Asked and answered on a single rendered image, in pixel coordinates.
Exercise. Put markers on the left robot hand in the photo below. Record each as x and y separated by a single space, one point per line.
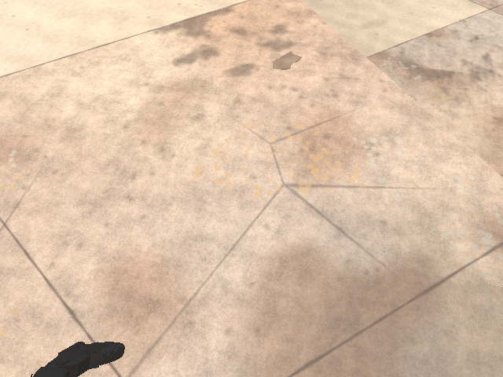
80 357

